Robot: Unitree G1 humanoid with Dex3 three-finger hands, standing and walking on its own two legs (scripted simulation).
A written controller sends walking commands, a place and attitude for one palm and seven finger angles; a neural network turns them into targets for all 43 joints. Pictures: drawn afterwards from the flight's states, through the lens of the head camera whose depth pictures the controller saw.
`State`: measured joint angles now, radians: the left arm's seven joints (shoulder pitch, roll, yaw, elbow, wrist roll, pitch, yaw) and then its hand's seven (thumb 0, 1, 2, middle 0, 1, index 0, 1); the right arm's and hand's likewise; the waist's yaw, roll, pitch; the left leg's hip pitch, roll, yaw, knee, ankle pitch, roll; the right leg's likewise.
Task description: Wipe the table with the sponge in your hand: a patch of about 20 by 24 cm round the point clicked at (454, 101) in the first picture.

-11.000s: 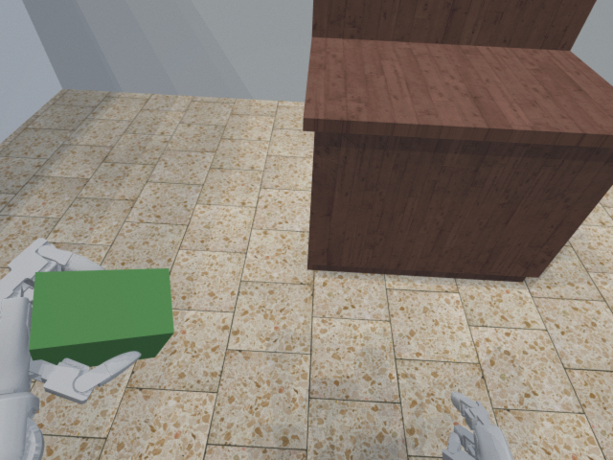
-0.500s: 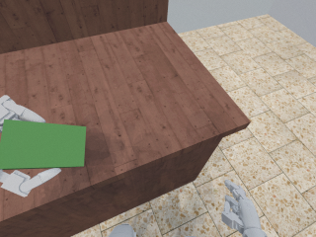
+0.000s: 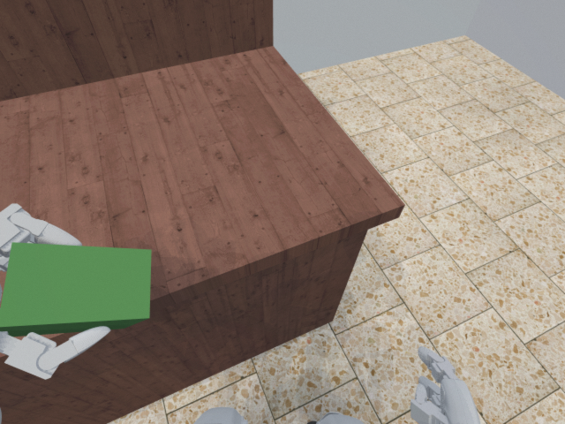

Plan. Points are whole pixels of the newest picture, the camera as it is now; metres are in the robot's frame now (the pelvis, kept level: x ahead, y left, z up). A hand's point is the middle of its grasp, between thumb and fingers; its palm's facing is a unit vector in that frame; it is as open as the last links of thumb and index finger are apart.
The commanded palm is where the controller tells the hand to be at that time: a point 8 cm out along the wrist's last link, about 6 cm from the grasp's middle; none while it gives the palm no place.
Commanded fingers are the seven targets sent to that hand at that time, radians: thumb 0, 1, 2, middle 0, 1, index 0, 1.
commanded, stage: come to a stop and stand still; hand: left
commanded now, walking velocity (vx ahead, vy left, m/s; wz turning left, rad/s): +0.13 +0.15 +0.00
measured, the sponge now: (97, 292) +0.23 +0.20 +0.15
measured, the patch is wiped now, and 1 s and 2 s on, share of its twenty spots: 0.00 0.00 0.00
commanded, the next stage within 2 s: look again from close up in 1.50 s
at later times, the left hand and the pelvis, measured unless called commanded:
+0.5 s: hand (5, 395) +0.14 +0.25 +0.13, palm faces +0.38 -0.79 -0.47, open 10.7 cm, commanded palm +0.08 +0.28 +0.19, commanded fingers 0.00 0.10 1.30 -1.20 -1.60 -1.20 -1.60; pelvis -0.07 -0.01 -0.02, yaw +4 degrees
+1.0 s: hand out of the picture +0.05 +0.25 +0.15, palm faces +0.44 -0.78 -0.44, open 10.7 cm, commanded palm +0.00 +0.28 +0.19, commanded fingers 0.00 0.10 1.30 -1.20 -1.60 -1.20 -1.60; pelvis -0.13 -0.02 +0.00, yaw +6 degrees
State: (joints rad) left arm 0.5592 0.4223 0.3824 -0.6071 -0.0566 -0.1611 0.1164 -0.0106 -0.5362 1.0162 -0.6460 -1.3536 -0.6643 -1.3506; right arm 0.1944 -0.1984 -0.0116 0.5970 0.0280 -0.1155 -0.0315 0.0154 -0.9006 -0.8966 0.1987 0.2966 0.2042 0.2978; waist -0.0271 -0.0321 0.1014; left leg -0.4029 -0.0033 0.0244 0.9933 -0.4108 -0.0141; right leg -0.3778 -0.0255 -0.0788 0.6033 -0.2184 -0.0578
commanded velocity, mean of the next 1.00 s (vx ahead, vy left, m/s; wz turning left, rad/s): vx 0.09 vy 0.02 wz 0.00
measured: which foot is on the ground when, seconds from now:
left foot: up 0.00-0.06, down 0.08-0.28, up 0.30-0.48, down 0.50-0.72, up 0.74-1.00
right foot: down 0.00-0.56, up 0.58-0.70, down 0.72-1.00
